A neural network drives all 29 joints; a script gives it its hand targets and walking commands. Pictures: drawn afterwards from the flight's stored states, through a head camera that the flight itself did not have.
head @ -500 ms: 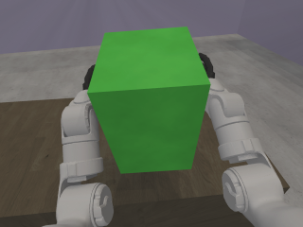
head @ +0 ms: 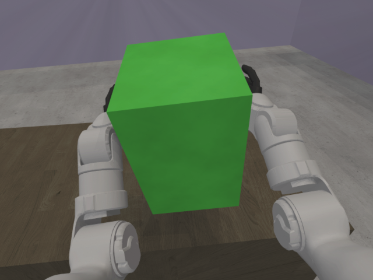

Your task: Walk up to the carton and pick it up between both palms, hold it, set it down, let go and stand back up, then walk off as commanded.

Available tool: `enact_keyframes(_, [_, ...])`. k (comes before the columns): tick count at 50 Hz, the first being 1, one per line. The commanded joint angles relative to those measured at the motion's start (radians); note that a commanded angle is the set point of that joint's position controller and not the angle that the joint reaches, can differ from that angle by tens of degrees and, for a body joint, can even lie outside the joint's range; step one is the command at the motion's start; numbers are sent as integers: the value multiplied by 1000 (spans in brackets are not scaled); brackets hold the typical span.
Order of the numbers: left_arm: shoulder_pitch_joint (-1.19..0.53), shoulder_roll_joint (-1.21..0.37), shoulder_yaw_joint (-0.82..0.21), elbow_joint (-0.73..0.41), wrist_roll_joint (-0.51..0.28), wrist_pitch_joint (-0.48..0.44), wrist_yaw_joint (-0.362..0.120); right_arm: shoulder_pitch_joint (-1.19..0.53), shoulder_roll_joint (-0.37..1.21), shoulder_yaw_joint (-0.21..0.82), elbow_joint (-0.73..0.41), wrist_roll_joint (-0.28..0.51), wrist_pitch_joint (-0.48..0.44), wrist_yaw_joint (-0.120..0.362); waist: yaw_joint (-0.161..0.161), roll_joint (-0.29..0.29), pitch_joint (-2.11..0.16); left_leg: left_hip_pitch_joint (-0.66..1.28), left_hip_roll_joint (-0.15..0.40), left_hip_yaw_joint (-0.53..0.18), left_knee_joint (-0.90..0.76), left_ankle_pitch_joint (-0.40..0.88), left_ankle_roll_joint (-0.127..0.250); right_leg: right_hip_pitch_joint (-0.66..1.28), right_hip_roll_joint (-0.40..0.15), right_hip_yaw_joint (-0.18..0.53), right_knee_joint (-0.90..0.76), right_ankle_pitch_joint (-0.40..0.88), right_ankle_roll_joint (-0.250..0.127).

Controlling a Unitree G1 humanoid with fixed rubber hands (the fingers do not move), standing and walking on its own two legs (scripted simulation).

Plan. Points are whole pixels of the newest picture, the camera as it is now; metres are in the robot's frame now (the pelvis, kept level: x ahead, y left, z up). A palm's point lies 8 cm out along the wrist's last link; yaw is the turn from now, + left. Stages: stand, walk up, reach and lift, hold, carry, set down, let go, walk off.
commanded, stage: hold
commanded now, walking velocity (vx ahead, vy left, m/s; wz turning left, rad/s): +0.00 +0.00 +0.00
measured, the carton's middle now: (186, 129) +0.35 +0.00 +0.22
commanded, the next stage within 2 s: none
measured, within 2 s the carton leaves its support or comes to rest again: neither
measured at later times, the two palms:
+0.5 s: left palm (113, 115) +0.37 +0.14 +0.25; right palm (251, 101) +0.38 -0.14 +0.26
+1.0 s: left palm (116, 117) +0.38 +0.14 +0.24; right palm (250, 99) +0.39 -0.14 +0.26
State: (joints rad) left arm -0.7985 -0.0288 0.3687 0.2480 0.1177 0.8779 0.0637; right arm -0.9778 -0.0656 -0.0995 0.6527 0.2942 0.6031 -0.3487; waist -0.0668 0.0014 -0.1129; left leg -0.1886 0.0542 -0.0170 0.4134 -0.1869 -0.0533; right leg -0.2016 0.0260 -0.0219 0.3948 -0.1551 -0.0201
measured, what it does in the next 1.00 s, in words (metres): stands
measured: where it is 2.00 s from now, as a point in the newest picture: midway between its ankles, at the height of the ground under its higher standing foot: outside the picture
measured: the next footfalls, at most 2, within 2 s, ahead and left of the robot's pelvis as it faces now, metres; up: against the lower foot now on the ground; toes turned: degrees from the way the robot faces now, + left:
none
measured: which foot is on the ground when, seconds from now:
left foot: down 0.00-1.00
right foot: down 0.00-1.00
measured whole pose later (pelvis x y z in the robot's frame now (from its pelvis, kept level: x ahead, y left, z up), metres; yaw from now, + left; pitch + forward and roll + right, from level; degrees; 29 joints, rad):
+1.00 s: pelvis +0.01 +0.00 +0.00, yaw +0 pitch -2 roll +0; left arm -0.81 -0.03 0.36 0.28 0.12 0.87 0.08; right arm -1.00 -0.08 -0.08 0.69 0.32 0.61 -0.35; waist -0.07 0.00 -0.13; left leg -0.19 0.05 -0.02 0.42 -0.20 -0.05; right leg -0.20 0.03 -0.02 0.39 -0.16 -0.02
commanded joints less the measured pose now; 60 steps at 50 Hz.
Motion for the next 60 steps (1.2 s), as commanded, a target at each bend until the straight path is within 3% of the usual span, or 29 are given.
enact_keyframes(1, [-988, -531, -524, -144, -54, -109, -100, -880, 813, 458, -330, 229, -12, 142, 16, 0, -547, 57, -132, -16, -47, 87, 46, 337, 33, -1, -62, 224, 125])
enact_keyframes(8, [-923, -548, -588, -272, -82, -82, -109, -839, 807, 540, -486, 301, 18, 100, -15, 13, -622, 92, -144, -40, 1, 236, 17, 419, 41, 14, -18, 516, 142])
enact_keyframes(17, [-847, -546, -573, -261, -56, -27, -138, -844, 758, 526, -560, 310, 47, 73, -30, 16, -579, 99, -144, -41, -2, 230, 8, 426, 43, 21, -26, 527, 140])
enact_keyframes(25, [-924, -558, -550, -176, -51, -38, -131, -921, 758, 455, -469, 264, 39, 100, -13, 25, -534, 76, -131, -39, -31, 118, 23, 342, 44, 13, -56, 297, 121])
enact_keyframes(33, [-1020, -530, -460, -42, -21, -76, -123, -949, 767, 359, -283, 181, 13, 146, 9, 2, -426, -4, -120, -18, -92, -110, 57, 250, 18, 6, -94, -27, 107])
enact_keyframes(39, [-1098, -528, -474, -43, -45, -117, -103, -960, 800, 355, -222, 175, -9, 167, 13, 8, -467, -23, -121, -20, -90, -102, 61, 252, 16, 3, -84, -26, 107])
enact_keyframes(43, [-1060, -533, -491, -53, -56, -124, -97, -939, 812, 389, -253, 200, -14, 160, 17, -1, -507, 7, -127, -21, -72, -28, 60, 281, 21, 1, -80, 64, 115])
enact_keyframes(45, [-1059, -539, -521, -118, -71, -125, -93, -932, 823, 426, -308, 228, -15, 153, 18, 7, -561, 37, -128, -25, -52, 54, 53, 306, 30, 3, -66, 158, 117])
enact_keyframes(54, [-909, -559, -588, -264, -87, -75, -108, -842, 795, 532, -497, 327, 31, 93, -26, 21, -626, 95, -145, -50, 12, 270, 9, 423, 50, 18, -14, 548, 136])
enact_keyframes(60, [-835, -545, -564, -247, -53, -24, -137, -835, 746, 512, -541, 323, 55, 69, -41, 15, -570, 102, -145, -49, 4, 243, 3, 434, 44, 27, -25, 543, 141])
